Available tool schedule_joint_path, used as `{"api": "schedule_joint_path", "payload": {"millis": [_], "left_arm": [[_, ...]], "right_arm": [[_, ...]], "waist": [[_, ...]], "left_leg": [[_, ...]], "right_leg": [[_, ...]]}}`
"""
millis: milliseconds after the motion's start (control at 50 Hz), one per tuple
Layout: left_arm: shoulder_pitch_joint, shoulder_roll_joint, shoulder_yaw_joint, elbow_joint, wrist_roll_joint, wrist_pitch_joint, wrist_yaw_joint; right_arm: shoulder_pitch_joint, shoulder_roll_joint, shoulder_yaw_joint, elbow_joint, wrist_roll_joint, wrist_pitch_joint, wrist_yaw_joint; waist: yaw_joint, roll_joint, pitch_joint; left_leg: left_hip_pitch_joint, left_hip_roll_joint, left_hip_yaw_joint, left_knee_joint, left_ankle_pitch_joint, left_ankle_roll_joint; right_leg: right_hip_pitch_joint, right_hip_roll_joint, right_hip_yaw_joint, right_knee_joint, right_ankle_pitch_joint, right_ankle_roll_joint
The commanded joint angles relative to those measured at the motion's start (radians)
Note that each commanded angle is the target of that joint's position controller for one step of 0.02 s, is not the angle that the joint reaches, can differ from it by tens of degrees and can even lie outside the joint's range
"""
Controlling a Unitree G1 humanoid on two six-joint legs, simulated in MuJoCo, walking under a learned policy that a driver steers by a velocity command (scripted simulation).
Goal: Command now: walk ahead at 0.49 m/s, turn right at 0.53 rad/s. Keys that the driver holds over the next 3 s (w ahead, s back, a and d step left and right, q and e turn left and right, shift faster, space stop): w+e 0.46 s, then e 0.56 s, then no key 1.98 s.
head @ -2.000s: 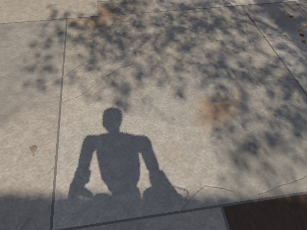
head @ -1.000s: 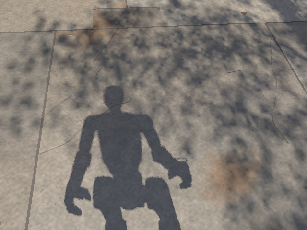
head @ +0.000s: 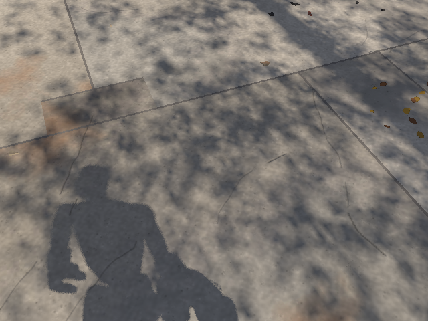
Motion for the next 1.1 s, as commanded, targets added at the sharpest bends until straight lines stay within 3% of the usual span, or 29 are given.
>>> {"api": "schedule_joint_path", "payload": {"millis": [20,100,140,180,200,220,240,260,280,300,320,340,360,440,540,620,660,680,700,720,740,760,780,800,840,880,960,1060,1100], "left_arm": [[-0.053,-0.002,-0.015,-0.073,0.007,-0.002,-0.025],[-0.193,-0.007,-0.032,-0.145,0.005,0.000,-0.054],[-0.215,0.009,-0.029,-0.176,0.003,0.002,-0.067],[-0.165,0.051,-0.010,-0.189,0.003,0.007,-0.074],[-0.065,0.088,0.009,-0.173,0.000,0.009,-0.074],[0.102,0.146,0.042,-0.131,-0.002,0.010,-0.065],[0.250,0.244,0.078,-0.097,0.000,0.021,-0.039],[0.189,0.326,0.080,-0.126,-0.002,0.010,-0.036],[0.240,0.236,0.049,-0.132,0.017,0.002,-0.040],[0.208,0.181,0.034,-0.127,0.026,-0.012,-0.040],[0.129,0.146,0.023,-0.140,0.018,-0.022,-0.042],[0.060,0.110,0.010,-0.155,0.017,-0.027,-0.039],[0.023,0.099,0.003,-0.171,0.025,-0.029,-0.035],[0.066,0.152,0.013,-0.167,0.017,-0.037,-0.011],[0.128,0.171,0.019,-0.154,0.016,-0.016,0.008],[0.158,0.155,0.017,-0.148,0.008,0.011,0.019],[0.126,0.149,0.015,-0.171,0.012,0.020,0.031],[0.092,0.137,0.010,-0.189,0.010,0.023,0.034],[0.087,0.090,-0.005,-0.216,0.020,0.019,0.033],[0.253,0.027,-0.021,-0.212,0.033,0.018,0.031],[0.375,0.106,-0.017,-0.213,0.008,0.017,0.024],[0.312,0.188,0.006,-0.197,-0.004,0.032,0.026],[0.202,0.212,0.014,-0.217,-0.001,0.052,0.031],[0.157,0.208,0.018,-0.224,0.003,0.074,0.037],[0.153,0.155,0.011,-0.243,0.003,0.099,0.038],[0.152,0.110,-0.001,-0.258,0.005,0.098,0.039],[0.090,0.103,-0.012,-0.294,0.014,0.092,0.027],[0.058,0.121,-0.010,-0.311,0.019,0.099,-0.001],[0.110,0.114,-0.006,-0.288,0.026,0.098,-0.010]], "right_arm": [[-0.077,-0.145,-0.022,-0.075,0.003,-0.014,-0.013],[0.007,-0.173,-0.029,-0.061,0.020,0.004,-0.017],[0.012,-0.194,-0.035,-0.065,0.028,0.016,-0.016],[-0.002,-0.229,-0.045,-0.077,0.034,0.029,-0.020],[-0.013,-0.243,-0.048,-0.084,0.036,0.038,-0.022],[-0.033,-0.241,-0.045,-0.094,0.040,0.042,-0.023],[-0.025,-0.203,-0.032,-0.120,0.018,0.034,-0.022],[0.038,-0.060,0.012,-0.183,0.008,-0.005,-0.004],[-0.086,-0.146,-0.004,-0.210,0.049,-0.056,0.014],[-0.158,-0.165,-0.010,-0.233,0.077,-0.072,0.019],[-0.154,-0.152,-0.009,-0.223,0.063,-0.074,0.012],[-0.141,-0.165,-0.020,-0.208,0.040,-0.062,0.004],[-0.116,-0.168,-0.026,-0.203,0.034,-0.044,0.005],[-0.186,-0.127,-0.022,-0.246,0.003,-0.006,-0.002],[-0.356,-0.096,-0.004,-0.307,0.002,-0.012,0.006],[-0.379,-0.136,-0.012,-0.338,0.014,-0.007,0.018],[-0.333,-0.167,-0.023,-0.332,0.010,-0.017,0.022],[-0.275,-0.176,-0.027,-0.318,0.003,-0.025,0.020],[-0.193,-0.223,-0.037,-0.313,-0.019,-0.031,0.014],[-0.136,-0.265,-0.039,-0.317,-0.038,-0.021,0.007],[-0.096,-0.259,-0.044,-0.302,-0.007,0.002,0.013],[-0.153,-0.186,-0.026,-0.338,0.004,0.016,0.010],[-0.196,-0.142,-0.011,-0.351,0.002,0.033,0.002],[-0.238,-0.125,-0.001,-0.356,-0.002,0.047,-0.002],[-0.279,-0.150,-0.007,-0.346,-0.013,0.061,-0.008],[-0.275,-0.165,-0.015,-0.336,-0.014,0.061,-0.012],[-0.271,-0.197,-0.029,-0.332,-0.001,0.071,-0.021],[-0.260,-0.230,-0.037,-0.316,0.021,0.092,-0.011],[-0.265,-0.227,-0.033,-0.302,0.041,0.101,-0.006]], "waist": [[0.029,0.080,0.094],[-0.016,0.061,0.130],[-0.006,0.081,0.119],[0.043,0.130,0.052],[0.103,0.146,-0.005],[0.192,0.130,-0.089],[0.235,-0.001,-0.181],[0.103,-0.227,-0.286],[0.176,-0.095,-0.345],[0.168,-0.061,-0.218],[0.110,0.038,-0.127],[0.071,0.045,-0.091],[0.038,0.032,-0.069],[0.030,0.028,-0.019],[0.087,-0.039,0.007],[0.091,-0.073,-0.032],[0.061,-0.095,-0.053],[0.022,-0.093,-0.074],[-0.003,-0.031,-0.174],[0.056,0.207,-0.308],[0.077,0.360,-0.433],[0.052,0.227,-0.348],[0.033,0.158,-0.243],[0.041,0.123,-0.171],[0.072,0.167,-0.079],[0.071,0.185,-0.079],[0.053,0.171,-0.132],[0.047,0.189,-0.106],[0.084,0.172,-0.105]], "left_leg": [[-0.060,0.290,-0.090,-0.151,0.285,0.124],[0.066,0.313,-0.021,-0.111,0.346,0.111],[0.121,0.322,0.013,-0.045,0.507,0.095],[0.151,0.325,0.042,0.101,0.861,0.077],[0.140,0.317,0.053,0.251,0.989,0.067],[0.048,0.283,0.069,0.468,0.954,0.037],[-0.228,0.232,0.070,0.802,0.562,-0.013],[-0.649,-0.002,-0.073,1.165,-0.302,-0.067],[-0.750,0.021,-0.284,1.217,-0.304,-0.033],[-0.802,0.066,-0.277,1.178,-0.229,-0.003],[-0.748,0.115,-0.281,1.071,-0.153,0.003],[-0.666,0.149,-0.281,0.978,-0.119,-0.004],[-0.596,0.167,-0.287,0.933,-0.096,-0.012],[-0.571,0.143,-0.256,0.722,0.029,-0.074],[-0.463,0.033,-0.217,0.358,0.317,-0.079],[-0.421,-0.004,-0.258,0.256,0.292,-0.060],[-0.378,-0.006,-0.269,0.210,0.235,-0.037],[-0.292,0.007,-0.253,0.143,0.308,-0.017],[-0.088,0.127,-0.332,0.169,0.542,0.036],[0.229,0.395,-0.582,0.244,0.954,0.178],[0.332,0.535,-0.851,0.204,0.749,0.304],[0.249,0.470,-0.781,0.159,0.523,0.276],[0.142,0.406,-0.636,0.138,0.392,0.226],[0.020,0.353,-0.544,0.106,0.315,0.205],[-0.183,0.277,-0.407,0.031,0.226,0.184],[-0.199,0.267,-0.332,0.002,0.268,0.202],[-0.150,0.325,-0.274,-0.007,0.310,0.228],[-0.163,0.335,-0.216,0.008,0.189,0.194],[-0.184,0.316,-0.189,0.079,0.146,0.147]], "right_leg": [[-0.019,-0.019,-0.015,-0.136,0.119,0.004],[-0.037,0.000,-0.085,-0.272,0.099,-0.017],[0.011,0.031,-0.129,-0.317,0.021,-0.040],[0.154,0.103,-0.191,-0.321,-0.080,-0.075],[0.285,0.148,-0.212,-0.334,-0.114,-0.101],[0.532,0.189,-0.205,-0.411,-0.050,-0.140],[0.843,0.046,0.043,-0.441,-0.072,-0.202],[1.127,-0.209,0.665,-0.608,-0.220,-0.403],[1.138,-0.228,0.749,-0.720,-0.237,-0.378],[1.044,-0.194,0.585,-0.708,-0.148,-0.325],[0.870,-0.144,0.447,-0.707,-0.035,-0.287],[0.736,-0.103,0.348,-0.714,0.044,-0.254],[0.639,-0.079,0.307,-0.735,0.080,-0.245],[0.491,-0.039,0.231,-0.785,0.137,-0.249],[0.420,0.051,0.132,-0.695,0.288,-0.154],[0.511,0.022,0.242,-0.573,0.232,-0.117],[0.561,0.018,0.310,-0.481,0.230,-0.101],[0.553,0.054,0.306,-0.401,0.217,-0.074],[0.477,0.119,0.259,-0.217,0.113,-0.030],[0.240,0.242,0.151,0.073,-0.525,0.037],[0.099,0.219,0.123,0.280,-0.671,0.066],[0.037,0.163,0.128,0.371,-0.575,0.098],[0.009,0.135,0.077,0.379,-0.498,0.117],[0.028,0.106,0.058,0.356,-0.450,0.127],[0.130,0.076,0.014,0.263,-0.389,0.123],[0.168,0.076,-0.022,0.166,-0.365,0.121],[0.226,0.040,-0.036,-0.014,-0.278,0.107],[0.355,0.065,-0.087,-0.229,-0.250,0.062],[0.473,0.101,-0.120,-0.429,-0.155,0.022]]}}
Next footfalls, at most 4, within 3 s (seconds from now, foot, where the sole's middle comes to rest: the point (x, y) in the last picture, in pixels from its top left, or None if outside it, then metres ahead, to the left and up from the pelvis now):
0.24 right None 0.29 -0.15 -0.78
0.70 left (228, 296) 0.60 -0.05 -0.78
1.14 right None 0.40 -0.23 -0.78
1.48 left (229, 310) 0.55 -0.05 -0.78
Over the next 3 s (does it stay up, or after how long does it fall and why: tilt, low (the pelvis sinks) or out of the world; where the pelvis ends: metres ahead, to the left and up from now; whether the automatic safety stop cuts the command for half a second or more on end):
stays up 0.44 -0.12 -0.01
